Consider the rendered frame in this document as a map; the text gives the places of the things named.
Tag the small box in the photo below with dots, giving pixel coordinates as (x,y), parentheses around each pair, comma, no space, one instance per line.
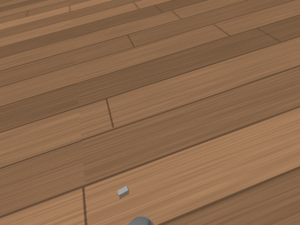
(123,191)

